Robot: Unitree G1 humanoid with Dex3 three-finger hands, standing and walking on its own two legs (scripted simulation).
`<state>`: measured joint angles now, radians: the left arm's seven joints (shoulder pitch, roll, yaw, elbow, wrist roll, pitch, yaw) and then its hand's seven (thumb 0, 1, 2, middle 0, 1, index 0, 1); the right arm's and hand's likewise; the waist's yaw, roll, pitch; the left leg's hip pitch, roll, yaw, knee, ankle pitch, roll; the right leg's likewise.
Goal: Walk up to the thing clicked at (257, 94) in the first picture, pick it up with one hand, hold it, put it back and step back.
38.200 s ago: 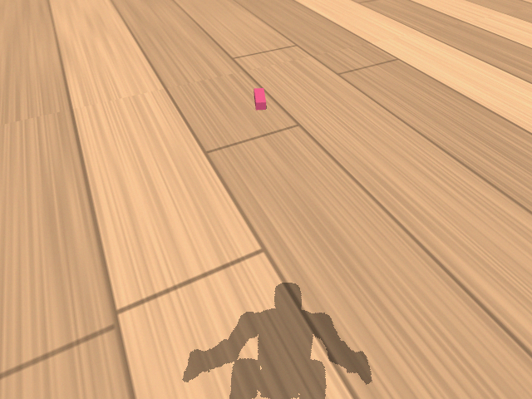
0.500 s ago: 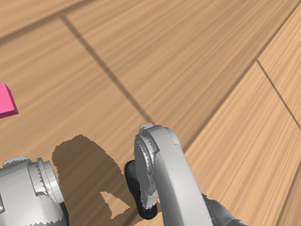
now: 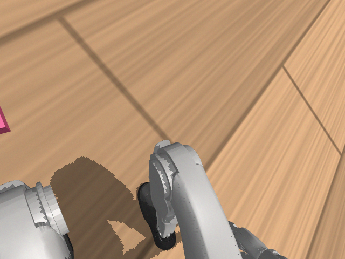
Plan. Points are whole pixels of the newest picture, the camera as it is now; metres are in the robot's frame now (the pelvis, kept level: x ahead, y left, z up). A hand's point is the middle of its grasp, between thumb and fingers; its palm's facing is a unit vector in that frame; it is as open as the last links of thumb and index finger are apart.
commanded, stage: open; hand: left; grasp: from above
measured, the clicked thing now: out of the picture +0.43 +0.34 -0.27
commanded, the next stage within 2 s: withdraw in 0.58 s
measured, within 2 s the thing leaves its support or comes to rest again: neither
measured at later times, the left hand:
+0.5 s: hand out of the picture +0.43 +0.33 -0.24, palm faces -0.45 -0.16 -0.88, open 13.9 cm
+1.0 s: hand out of the picture +0.44 +0.34 -0.19, palm faces -0.31 -0.12 -0.94, open 14.0 cm
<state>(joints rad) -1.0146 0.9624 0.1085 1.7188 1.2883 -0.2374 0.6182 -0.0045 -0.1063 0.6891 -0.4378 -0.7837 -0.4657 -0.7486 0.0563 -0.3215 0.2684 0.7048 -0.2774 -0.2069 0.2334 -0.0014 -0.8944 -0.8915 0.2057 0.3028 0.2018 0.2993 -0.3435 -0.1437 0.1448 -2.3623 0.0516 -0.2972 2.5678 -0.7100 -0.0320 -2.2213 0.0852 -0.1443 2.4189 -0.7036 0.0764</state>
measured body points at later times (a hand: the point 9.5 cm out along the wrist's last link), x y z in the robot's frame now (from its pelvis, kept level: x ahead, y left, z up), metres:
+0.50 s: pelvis +0.00 +0.00 +0.00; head +0.26 +0.13 +0.34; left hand +0.45 +0.34 -0.19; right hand +0.08 -0.25 -0.07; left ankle +0.06 +0.14 -0.26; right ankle +0.11 -0.12 -0.26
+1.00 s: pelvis +0.00 +0.00 +0.01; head +0.24 +0.12 +0.36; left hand +0.46 +0.35 -0.14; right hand +0.09 -0.25 -0.07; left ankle +0.06 +0.14 -0.26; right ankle +0.11 -0.12 -0.26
